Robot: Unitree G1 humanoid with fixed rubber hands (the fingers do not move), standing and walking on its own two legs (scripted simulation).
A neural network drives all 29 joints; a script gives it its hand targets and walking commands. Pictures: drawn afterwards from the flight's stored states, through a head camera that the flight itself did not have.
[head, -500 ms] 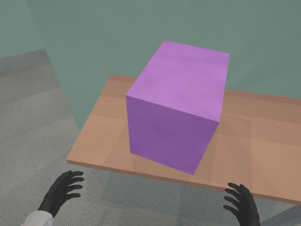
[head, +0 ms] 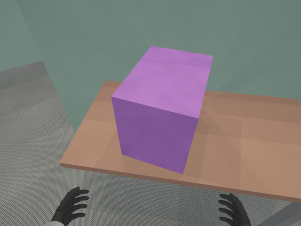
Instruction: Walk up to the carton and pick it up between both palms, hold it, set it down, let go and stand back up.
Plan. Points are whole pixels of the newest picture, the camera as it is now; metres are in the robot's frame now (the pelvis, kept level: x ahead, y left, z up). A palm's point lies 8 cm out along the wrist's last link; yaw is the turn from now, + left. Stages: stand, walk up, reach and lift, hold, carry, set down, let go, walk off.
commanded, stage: set down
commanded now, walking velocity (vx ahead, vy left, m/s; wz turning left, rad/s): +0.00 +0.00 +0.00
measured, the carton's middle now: (166, 106) +0.47 -0.01 +0.07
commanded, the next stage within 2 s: let go in 0.28 s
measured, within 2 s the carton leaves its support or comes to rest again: neither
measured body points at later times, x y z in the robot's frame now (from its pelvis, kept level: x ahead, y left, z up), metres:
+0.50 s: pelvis +0.01 -0.02 +0.00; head +0.02 -0.01 +0.45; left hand +0.18 +0.21 -0.09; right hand +0.18 -0.24 -0.09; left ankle -0.01 +0.11 -0.74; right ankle +0.00 -0.12 -0.74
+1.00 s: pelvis +0.01 -0.01 +0.00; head +0.01 +0.00 +0.45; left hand +0.14 +0.25 -0.10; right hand +0.13 -0.25 -0.11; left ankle -0.01 +0.11 -0.74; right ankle +0.00 -0.12 -0.74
